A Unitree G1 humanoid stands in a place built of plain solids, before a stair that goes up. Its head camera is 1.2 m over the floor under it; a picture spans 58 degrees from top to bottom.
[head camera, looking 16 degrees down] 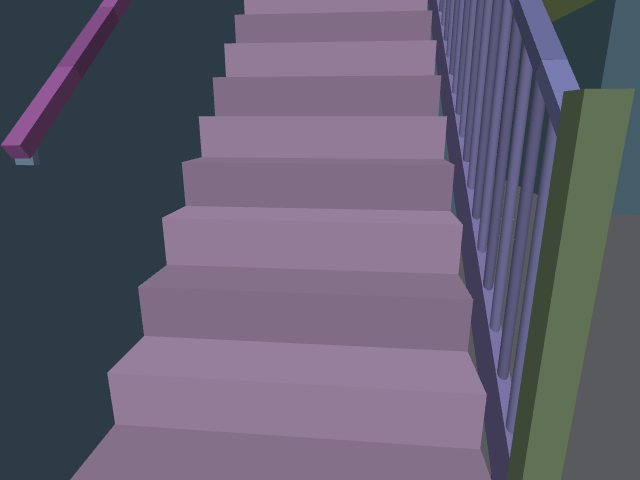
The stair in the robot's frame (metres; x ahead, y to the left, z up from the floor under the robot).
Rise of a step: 0.20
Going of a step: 0.25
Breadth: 1.20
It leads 5 degrees to the right of straight ahead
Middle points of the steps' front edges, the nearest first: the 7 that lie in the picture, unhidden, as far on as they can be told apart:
1.17 0.10 0.40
1.42 0.07 0.60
1.67 0.05 0.80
1.91 0.03 1.00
2.16 0.00 1.20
2.40 -0.02 1.40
2.65 -0.05 1.60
